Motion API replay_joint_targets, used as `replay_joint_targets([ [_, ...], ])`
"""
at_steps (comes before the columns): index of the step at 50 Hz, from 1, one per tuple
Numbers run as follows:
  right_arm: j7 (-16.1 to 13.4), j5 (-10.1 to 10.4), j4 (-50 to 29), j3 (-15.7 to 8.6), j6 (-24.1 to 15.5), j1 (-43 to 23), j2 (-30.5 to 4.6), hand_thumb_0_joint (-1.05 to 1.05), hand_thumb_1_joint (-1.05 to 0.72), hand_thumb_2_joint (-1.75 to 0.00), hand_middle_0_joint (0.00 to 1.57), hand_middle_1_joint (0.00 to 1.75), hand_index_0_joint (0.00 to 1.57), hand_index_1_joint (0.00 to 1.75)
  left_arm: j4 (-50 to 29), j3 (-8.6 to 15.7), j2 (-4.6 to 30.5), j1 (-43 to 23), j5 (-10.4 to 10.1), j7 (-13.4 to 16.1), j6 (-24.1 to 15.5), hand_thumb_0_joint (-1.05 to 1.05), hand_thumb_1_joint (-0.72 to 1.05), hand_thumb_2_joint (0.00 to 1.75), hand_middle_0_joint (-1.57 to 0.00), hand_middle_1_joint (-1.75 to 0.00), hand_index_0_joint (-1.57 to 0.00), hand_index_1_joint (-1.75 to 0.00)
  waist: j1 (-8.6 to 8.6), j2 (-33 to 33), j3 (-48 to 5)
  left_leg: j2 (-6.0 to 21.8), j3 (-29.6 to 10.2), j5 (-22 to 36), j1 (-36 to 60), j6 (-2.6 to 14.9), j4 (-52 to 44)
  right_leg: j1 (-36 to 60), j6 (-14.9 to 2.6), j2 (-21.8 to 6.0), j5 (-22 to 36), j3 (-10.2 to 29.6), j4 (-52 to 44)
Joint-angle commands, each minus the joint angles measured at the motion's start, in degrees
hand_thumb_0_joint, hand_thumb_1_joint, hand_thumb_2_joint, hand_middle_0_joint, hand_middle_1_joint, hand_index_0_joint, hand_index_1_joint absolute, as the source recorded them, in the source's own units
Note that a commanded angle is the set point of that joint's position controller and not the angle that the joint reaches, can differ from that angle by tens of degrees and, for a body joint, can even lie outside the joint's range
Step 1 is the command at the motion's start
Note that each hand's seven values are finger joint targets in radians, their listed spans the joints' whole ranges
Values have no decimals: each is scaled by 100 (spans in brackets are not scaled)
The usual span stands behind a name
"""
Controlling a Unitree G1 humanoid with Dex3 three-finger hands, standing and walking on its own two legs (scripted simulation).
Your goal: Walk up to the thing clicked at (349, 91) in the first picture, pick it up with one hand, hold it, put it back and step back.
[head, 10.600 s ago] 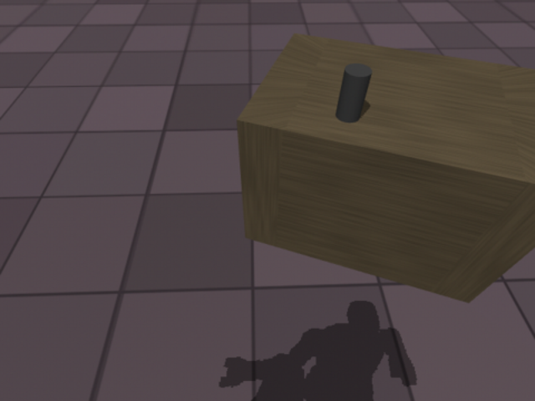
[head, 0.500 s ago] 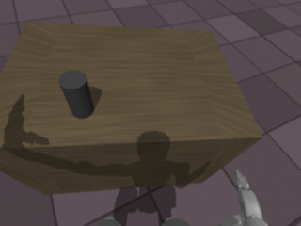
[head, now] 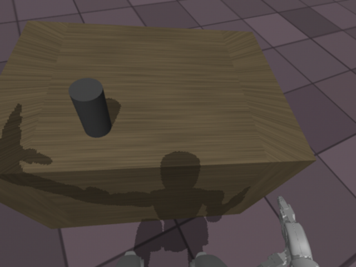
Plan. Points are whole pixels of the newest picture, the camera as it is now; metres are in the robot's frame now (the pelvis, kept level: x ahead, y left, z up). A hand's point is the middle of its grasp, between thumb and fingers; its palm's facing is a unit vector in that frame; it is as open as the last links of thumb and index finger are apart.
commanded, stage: go down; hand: left
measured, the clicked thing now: (92, 110) +0.50 +0.19 +0.00
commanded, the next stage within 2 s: approach in 1.04 s
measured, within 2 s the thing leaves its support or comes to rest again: neither
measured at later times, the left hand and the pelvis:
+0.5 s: hand out of the picture +0.39 +0.39 +0.12, palm faces +0.19 -0.98 +0.02, open 17.6 cm; pelvis +0.00 +0.00 -0.01, yaw +0 degrees
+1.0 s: hand out of the picture +0.39 +0.39 +0.12, palm faces +0.18 -0.98 +0.01, open 17.6 cm; pelvis +0.00 +0.00 -0.01, yaw +0 degrees
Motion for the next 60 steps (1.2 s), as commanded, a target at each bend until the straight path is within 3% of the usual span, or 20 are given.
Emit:
replay_joint_targets([
  [1,-96,31,-691,-486,-289,119,-964,0,55,-5,5,5,5,5,-1106,237,2350,-1853,-140,-38,-295,0,-56,7,-4,-3,-4,-4,148,1444,-1811,-59,-1,1906,1865,31,-679,65,-331,137,1297,-242,-428],
  [3,-102,19,-833,-555,-306,-99,-1064,0,55,-5,5,5,5,5,-1202,360,2594,-1987,-96,-27,-295,0,-55,6,-5,-3,-4,-4,185,1495,-1955,-66,-4,1823,1793,17,-640,121,-339,123,1285,-228,-401],
  [5,-86,27,-981,-402,-316,-208,-945,0,56,-5,5,5,5,5,-1185,346,2598,-2059,-73,-29,-290,0,-54,6,-4,-2,-4,-3,207,1564,-1929,-47,-7,1776,1759,9,-646,81,-350,138,1213,-243,-367],
  [7,-103,16,-1011,-445,-319,-241,-996,0,56,-5,5,5,5,5,-1122,356,2599,-2133,-76,-34,-290,0,-52,5,-4,-2,-4,-3,148,1590,-1949,-36,-12,1804,1759,2,-609,66,-351,148,1232,-250,-351],
  [16,-146,3,-1078,-476,-279,122,-1046,0,55,-5,5,5,5,5,-810,358,2757,-2170,-25,-74,-170,0,-56,5,-4,-3,-4,-3,-3,1311,-2111,-53,9,1890,1676,68,-428,20,-318,164,1391,-245,-306],
  [18,-132,10,-1157,-395,-283,40,-985,0,56,-5,5,5,5,5,-772,369,2820,-2195,-8,-104,-164,0,-56,5,-4,-3,-4,-3,39,1347,-2094,-58,1,1990,1623,59,-394,-35,-323,160,1432,-240,-279],
  [20,-150,2,-962,-482,-243,247,-1056,0,56,-5,5,5,5,5,-657,243,2689,-2165,-15,-119,-130,0,-55,5,-4,-3,-4,-3,-13,1387,-1990,-71,17,1796,1626,68,-400,-178,-320,169,1285,-233,-294],
  [23,-140,4,-1205,-369,-275,131,-963,0,55,-5,5,5,5,5,-912,411,2941,-2422,11,-76,-154,0,-55,5,-5,-3,-4,-4,44,1473,-2201,-83,41,2066,1627,61,-311,-9,-301,140,1537,-212,-257],
  [29,-157,-10,-1175,-325,-261,96,-923,0,55,-5,5,5,5,5,-992,274,2819,-2448,83,-76,-72,0,-54,5,-4,-3,-4,-4,73,1791,-2276,-28,-4,2266,1928,4,-370,-123,-334,172,1466,-244,-234],
  [30,-161,-11,-1220,-371,-260,131,-969,0,55,-5,5,5,5,5,-882,125,2644,-2340,96,-70,-18,0,-53,6,-5,-3,-4,-4,-8,1699,-2193,-30,10,2213,1935,18,-380,-159,-336,176,1452,-246,-258],
  [35,-121,13,-1312,-496,-246,200,-1113,0,55,-5,5,5,5,5,-819,357,2668,-1815,-6,-32,29,0,-56,4,-4,-3,-4,-4,132,1458,-2149,13,-64,2408,1831,-6,-388,-122,-352,223,1433,-338,-203],
  [40,-79,24,-1407,-375,-236,156,-952,0,55,-5,5,5,5,5,-1206,511,2716,-1803,-71,-46,-74,0,-56,4,-4,-4,-4,-4,231,1467,-2268,-15,-27,2643,1822,9,-334,96,-325,203,1647,-292,-155],
  [44,-127,9,-1306,-474,-272,22,-1014,0,54,-5,5,5,5,5,-1618,259,2528,-2385,-23,-25,-98,0,-55,6,-4,-5,-4,-5,81,1781,-2180,1,-32,2298,2062,-27,-455,-139,-337,194,1365,-247,-206],
  [48,-163,15,-1253,-513,-287,-56,-1065,0,55,-5,5,5,5,5,-1224,145,2423,-2290,23,12,-12,0,-56,6,-4,-4,-4,-5,0,1536,-1902,-18,-28,1926,1806,11,-489,-177,-340,183,1226,-246,-273],
  [51,-134,20,-1048,-365,-220,298,-914,0,55,-5,5,5,5,5,-827,112,2376,-2073,18,-12,15,0,-57,5,-4,-4,-4,-4,9,1302,-1691,-89,43,1809,1485,79,-415,-112,-319,164,1314,-223,-293],
  [52,-133,21,-1267,-337,-242,194,-938,0,54,-5,5,5,5,5,-877,307,2589,-2027,12,-15,-10,0,-58,4,-4,-4,-4,-4,48,1184,-1865,-107,64,1914,1476,104,-363,0,-299,154,1444,-225,-284],
  [55,-93,16,-1479,-330,-255,299,-931,0,54,-5,5,5,5,5,-995,375,2731,-2164,-13,-95,-100,0,-61,3,-4,-5,-5,-4,8,1219,-2062,-83,15,2113,1604,81,-339,28,-304,169,1520,-264,-215],
  [58,-103,8,-1403,-341,-250,236,-943,0,56,-4,5,5,5,5,-1023,497,2906,-2287,-16,-100,-159,0,-56,5,-8,-7,-7,-8,70,1407,-2072,-122,49,1768,1515,76,-339,-10,-303,148,1286,-217,-220],
  [59,-96,9,-1391,-357,-261,217,-943,0,56,-4,5,5,5,5,-1042,450,2872,-2315,2,-71,-160,0,-53,5,-7,-6,-6,-8,47,1436,-2034,-110,35,1709,1534,63,-381,-43,-322,152,1235,-216,-209],
  [60,-76,2,-1347,-187,-269,155,-769,0,56,-4,5,5,5,5,-1080,333,2726,-2430,11,-74,-167,0,-53,5,-7,-6,-6,-7,59,1655,-2013,-107,52,1672,1584,42,-374,-157,-323,146,1187,-204,-206],
])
